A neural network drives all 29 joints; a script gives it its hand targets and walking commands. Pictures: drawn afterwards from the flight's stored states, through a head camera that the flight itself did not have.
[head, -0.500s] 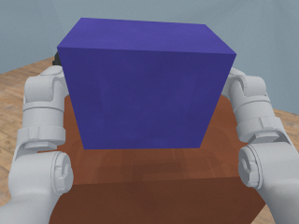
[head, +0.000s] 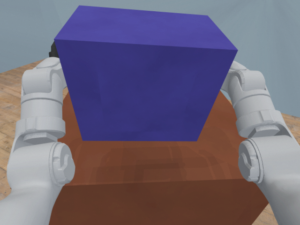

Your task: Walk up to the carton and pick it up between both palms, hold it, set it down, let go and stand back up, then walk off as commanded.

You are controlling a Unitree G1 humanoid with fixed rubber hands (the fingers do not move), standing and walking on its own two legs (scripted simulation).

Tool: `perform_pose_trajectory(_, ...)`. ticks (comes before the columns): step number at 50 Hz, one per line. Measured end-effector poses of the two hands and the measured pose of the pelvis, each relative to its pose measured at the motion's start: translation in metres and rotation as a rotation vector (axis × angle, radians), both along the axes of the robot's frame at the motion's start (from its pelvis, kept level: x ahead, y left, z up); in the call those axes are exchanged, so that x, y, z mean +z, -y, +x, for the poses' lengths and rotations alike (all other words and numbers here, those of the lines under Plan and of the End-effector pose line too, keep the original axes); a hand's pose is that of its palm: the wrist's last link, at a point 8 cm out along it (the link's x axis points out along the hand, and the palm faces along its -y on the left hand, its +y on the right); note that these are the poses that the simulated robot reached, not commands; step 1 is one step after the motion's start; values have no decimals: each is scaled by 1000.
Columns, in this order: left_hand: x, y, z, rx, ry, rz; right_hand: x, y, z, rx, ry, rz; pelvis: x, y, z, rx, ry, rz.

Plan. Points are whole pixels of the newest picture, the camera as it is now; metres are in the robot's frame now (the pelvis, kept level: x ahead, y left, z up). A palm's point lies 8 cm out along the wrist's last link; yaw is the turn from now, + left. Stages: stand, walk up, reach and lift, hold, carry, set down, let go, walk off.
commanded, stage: set down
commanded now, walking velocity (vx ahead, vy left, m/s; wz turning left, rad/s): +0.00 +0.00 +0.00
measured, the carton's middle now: (143, 79) +0.39 +0.03 +0.28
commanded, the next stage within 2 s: none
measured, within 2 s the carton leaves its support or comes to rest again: neither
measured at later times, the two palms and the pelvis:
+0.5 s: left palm (72, 95) +0.41 +0.22 +0.22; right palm (210, 87) +0.44 -0.17 +0.24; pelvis +0.03 -0.01 +0.00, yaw +0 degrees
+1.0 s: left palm (73, 97) +0.41 +0.22 +0.22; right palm (209, 88) +0.45 -0.17 +0.23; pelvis +0.03 -0.01 +0.00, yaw +0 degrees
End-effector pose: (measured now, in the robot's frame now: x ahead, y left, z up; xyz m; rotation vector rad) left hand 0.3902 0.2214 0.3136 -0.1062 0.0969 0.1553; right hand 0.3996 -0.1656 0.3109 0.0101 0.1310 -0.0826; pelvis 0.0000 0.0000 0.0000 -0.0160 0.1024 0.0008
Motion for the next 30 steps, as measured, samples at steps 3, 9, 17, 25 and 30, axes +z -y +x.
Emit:
perform_pose_trajectory(3, 0, 0, 3, -1, 20, 12, 0, 1, 5, 12, 23, -14, 0, 1, 2, 0, 10, 1)
perform_pose_trajectory(9, -22, 4, 13, -1, -2, 30, -17, 5, 17, 19, 9, -18, 1, 2, 7, 1, 34, 3)
perform_pose_trajectory(17, -61, 8, 21, 25, -33, 33, -49, 8, 33, 35, -17, -6, 2, 4, 16, 2, 22, 6)
perform_pose_trajectory(25, -89, 4, 19, 65, -65, 51, -74, 3, 45, 69, -48, -3, 2, 6, 26, 2, 9, 8)
perform_pose_trajectory(30, -94, 4, 17, 81, -66, 57, -78, 2, 48, 79, -49, 12, 2, 7, 29, 2, 4, 9)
